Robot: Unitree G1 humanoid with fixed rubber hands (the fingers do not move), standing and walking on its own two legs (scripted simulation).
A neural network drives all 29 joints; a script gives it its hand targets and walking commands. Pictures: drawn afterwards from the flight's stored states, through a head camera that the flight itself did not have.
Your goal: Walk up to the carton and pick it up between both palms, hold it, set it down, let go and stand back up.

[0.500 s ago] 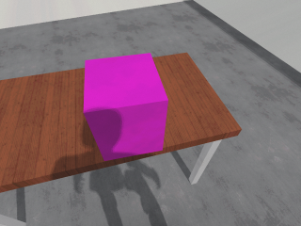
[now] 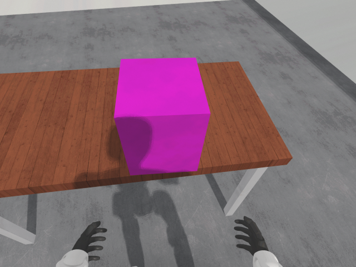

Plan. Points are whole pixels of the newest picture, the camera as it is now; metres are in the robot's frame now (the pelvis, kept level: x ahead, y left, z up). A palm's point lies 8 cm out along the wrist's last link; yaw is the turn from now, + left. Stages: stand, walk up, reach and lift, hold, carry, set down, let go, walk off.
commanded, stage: reach and lift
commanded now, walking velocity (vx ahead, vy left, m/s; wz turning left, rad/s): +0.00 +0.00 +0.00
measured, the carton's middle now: (161, 118) +0.49 +0.02 +0.02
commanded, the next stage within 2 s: none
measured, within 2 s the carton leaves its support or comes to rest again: neither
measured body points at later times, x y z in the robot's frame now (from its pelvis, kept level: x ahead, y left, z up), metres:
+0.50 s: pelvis +0.01 -0.01 +0.01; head +0.00 +0.02 +0.46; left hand +0.21 +0.24 -0.07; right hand +0.18 -0.21 -0.08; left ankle +0.06 +0.10 -0.73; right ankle -0.01 -0.14 -0.73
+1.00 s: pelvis +0.04 -0.01 +0.01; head +0.02 +0.00 +0.46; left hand +0.23 +0.23 -0.04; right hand +0.25 -0.20 -0.03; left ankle +0.06 +0.10 -0.73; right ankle -0.01 -0.14 -0.73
